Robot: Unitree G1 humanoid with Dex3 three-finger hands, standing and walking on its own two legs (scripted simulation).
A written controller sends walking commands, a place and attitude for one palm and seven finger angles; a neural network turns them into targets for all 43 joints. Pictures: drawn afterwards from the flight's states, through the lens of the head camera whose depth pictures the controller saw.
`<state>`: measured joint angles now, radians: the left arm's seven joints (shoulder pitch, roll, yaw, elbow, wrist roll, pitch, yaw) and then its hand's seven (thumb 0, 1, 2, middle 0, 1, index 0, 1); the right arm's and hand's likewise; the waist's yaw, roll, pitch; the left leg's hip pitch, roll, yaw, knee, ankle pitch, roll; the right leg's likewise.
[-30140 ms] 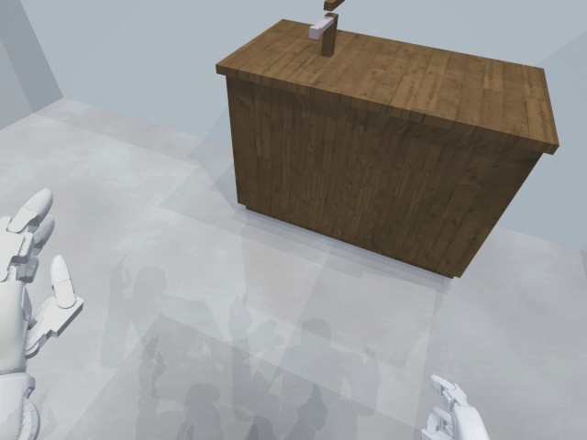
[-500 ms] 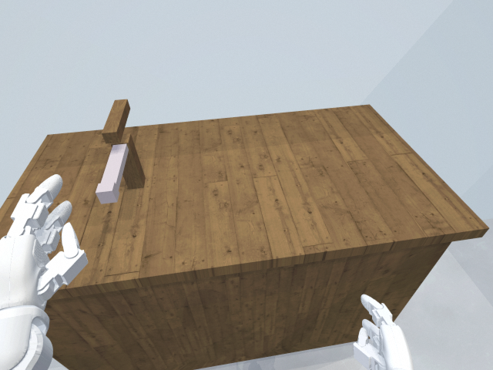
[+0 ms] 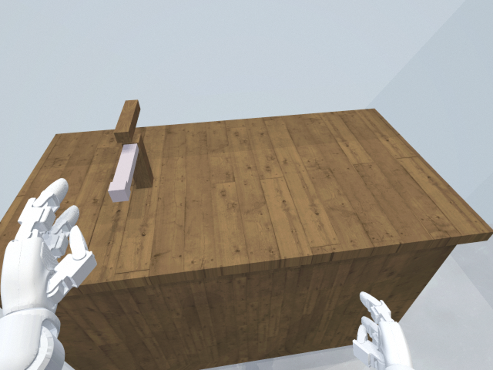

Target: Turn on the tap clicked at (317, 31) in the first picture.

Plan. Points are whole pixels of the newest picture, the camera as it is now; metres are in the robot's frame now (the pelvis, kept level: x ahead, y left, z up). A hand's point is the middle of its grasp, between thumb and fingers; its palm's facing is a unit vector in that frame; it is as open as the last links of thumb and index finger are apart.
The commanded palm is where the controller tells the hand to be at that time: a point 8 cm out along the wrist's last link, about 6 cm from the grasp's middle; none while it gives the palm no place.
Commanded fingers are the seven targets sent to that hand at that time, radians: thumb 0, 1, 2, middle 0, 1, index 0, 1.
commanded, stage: turn the palm inward beside the body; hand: left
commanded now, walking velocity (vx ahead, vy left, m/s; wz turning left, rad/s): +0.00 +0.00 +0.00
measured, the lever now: (119, 191) +0.35 +0.29 +0.11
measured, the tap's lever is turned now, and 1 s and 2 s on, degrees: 0 0 0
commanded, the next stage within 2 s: reach beside the lever's end, fingers flat in 0.36 s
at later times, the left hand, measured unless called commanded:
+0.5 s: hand (103, 257) +0.19 +0.21 +0.17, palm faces +0.46 -0.88 -0.12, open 7.4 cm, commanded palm +0.14 +0.26 +0.18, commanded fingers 0.00 0.90 0.90 -0.20 -0.30 -0.20 -0.30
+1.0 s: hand (98, 239) +0.22 +0.24 +0.16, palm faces +0.49 -0.86 -0.11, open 7.5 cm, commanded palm +0.18 +0.29 +0.16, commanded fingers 0.00 0.90 0.90 -0.19 -0.28 -0.19 -0.28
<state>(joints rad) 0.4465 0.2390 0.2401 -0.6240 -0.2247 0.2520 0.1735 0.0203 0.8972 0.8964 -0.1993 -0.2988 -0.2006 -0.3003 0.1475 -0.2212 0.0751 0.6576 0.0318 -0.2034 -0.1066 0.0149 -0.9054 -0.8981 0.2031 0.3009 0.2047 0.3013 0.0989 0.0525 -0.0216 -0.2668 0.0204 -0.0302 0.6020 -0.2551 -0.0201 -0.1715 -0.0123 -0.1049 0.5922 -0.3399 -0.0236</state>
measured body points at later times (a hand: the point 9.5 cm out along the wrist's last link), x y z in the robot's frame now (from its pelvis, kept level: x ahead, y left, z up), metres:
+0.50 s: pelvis +0.00 -0.01 +0.00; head -0.04 -0.04 +0.45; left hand +0.16 +0.26 +0.18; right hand +0.22 -0.22 -0.06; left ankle +0.05 +0.13 -0.73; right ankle -0.01 -0.10 -0.73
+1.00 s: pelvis +0.01 -0.02 +0.00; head -0.02 -0.04 +0.45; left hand +0.19 +0.29 +0.16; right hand +0.22 -0.23 -0.07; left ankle +0.05 +0.13 -0.73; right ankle -0.01 -0.10 -0.73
